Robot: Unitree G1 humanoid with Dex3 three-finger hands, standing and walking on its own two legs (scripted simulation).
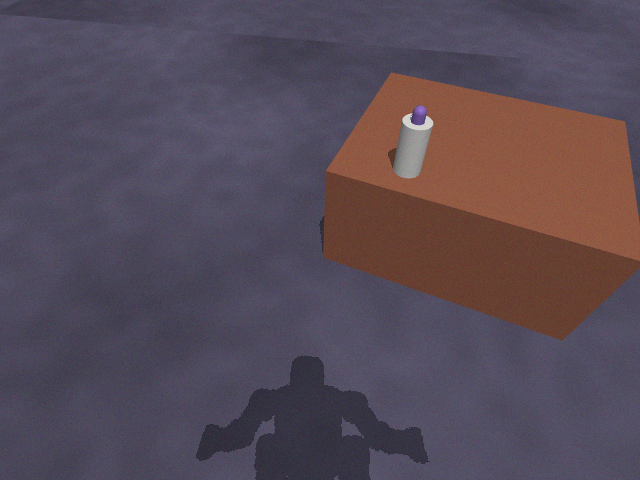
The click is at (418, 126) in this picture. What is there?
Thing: necked bottle
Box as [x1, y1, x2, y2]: [393, 105, 432, 177]
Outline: 421,105 416,106 412,113 405,115 402,119 393,170 395,173 403,177 414,177 419,173 430,134 432,121 429,117 425,115 426,110
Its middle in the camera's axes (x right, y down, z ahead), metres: +0.28 -0.32 +1.18
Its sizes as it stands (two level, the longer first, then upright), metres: 0.089 0.089 0.225
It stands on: a support 0.45 m high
